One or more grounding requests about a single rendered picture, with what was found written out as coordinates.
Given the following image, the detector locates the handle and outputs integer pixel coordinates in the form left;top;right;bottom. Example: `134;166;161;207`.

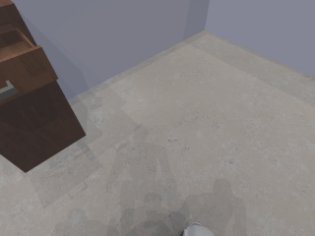
0;80;18;100

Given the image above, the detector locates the cabinet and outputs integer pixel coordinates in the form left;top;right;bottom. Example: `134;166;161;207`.
0;0;86;173

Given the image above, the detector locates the robot right shin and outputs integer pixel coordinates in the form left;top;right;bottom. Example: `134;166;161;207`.
189;222;202;227

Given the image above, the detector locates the robot right thigh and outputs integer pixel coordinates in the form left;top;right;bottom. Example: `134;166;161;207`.
183;225;214;236

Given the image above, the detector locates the drawer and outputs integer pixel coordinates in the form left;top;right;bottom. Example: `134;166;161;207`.
0;28;58;105

